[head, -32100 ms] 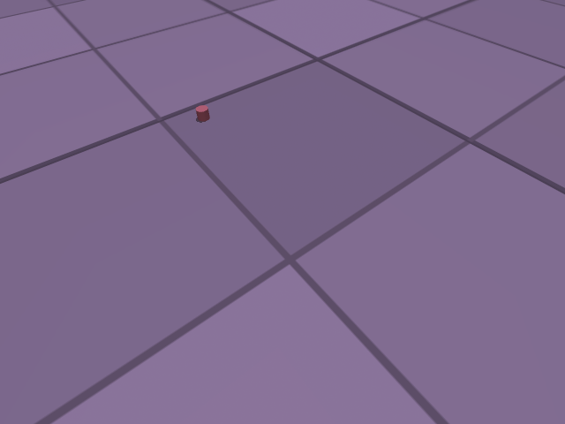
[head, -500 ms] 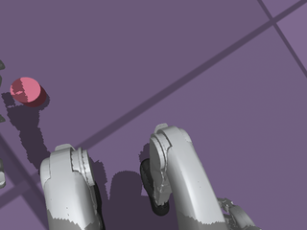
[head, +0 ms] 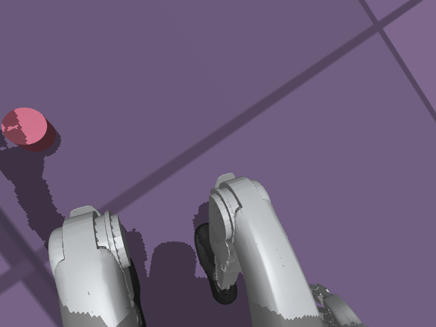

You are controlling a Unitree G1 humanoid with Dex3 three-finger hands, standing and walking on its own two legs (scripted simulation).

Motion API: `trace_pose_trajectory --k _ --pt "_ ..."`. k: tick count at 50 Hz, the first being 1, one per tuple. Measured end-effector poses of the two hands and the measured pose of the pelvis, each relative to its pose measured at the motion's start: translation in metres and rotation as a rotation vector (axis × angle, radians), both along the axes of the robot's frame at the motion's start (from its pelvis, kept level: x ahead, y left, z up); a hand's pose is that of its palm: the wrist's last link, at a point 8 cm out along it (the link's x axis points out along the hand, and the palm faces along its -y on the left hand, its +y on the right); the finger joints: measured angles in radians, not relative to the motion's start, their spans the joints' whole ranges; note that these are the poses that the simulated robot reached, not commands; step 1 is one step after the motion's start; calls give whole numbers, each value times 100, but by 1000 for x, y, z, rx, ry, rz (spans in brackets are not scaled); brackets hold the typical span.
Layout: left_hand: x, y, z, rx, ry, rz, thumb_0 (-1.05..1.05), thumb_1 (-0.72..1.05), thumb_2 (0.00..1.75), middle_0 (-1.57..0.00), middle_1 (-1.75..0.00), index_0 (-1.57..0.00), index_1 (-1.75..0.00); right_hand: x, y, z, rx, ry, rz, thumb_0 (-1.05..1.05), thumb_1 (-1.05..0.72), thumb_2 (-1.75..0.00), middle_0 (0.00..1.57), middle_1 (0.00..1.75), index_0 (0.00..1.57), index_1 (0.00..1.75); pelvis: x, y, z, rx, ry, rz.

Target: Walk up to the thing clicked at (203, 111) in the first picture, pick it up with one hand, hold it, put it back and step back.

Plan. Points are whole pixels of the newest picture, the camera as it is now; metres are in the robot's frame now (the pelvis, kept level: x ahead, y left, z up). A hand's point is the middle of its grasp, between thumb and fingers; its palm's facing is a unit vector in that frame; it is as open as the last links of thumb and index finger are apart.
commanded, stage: rise first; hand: left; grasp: from above
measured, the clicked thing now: (30, 130) +0.50 +0.28 -0.29
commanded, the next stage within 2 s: approach in 0.56 s
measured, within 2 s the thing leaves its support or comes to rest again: neither
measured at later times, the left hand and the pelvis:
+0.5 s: hand out of the picture +0.46 +0.34 -0.18, palm faces -0.43 -0.08 -0.90, open 14.2 cm; pelvis +0.00 +0.00 +0.00, yaw -1 degrees
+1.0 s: hand (10, 110) +0.50 +0.27 -0.16, palm faces -0.40 -0.06 -0.92, open 14.1 cm; pelvis +0.00 +0.00 +0.01, yaw +0 degrees
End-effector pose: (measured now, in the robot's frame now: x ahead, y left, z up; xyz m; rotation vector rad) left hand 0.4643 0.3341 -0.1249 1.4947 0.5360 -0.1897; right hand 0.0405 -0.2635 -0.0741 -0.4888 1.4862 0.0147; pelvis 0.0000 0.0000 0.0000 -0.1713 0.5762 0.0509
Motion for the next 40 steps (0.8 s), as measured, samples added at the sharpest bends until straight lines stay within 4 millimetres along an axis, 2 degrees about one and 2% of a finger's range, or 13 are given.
trace_pose_trajectory --k 13,28,36,40 --pt "4 0 3 -4 -13 -13 0 -56 104 -9 -101 -8 -102 -6 1 0 6 2 2 0 -91 -90 20 30 20 30 -1 0 -3 -6 -9 -6" --pt "1 5 6 0 -16 -10 0 -55 103 -10 -100 -8 -102 -1 4 3 7 -15 9 0 -91 -90 20 30 20 30 -1 2 -1 -10 -8 -1" --pt "-2 1 10 2 -9 -25 0 -55 103 -11 -99 -9 -101 4 3 2 12 -27 10 0 -91 -90 20 30 20 30 -2 1 2 -7 -1 2" --pt "2 -7 14 9 -15 -48 0 -55 104 -11 -101 -9 -103 5 3 2 17 -28 9 0 -91 -90 20 30 20 30 -1 0 3 0 7 5"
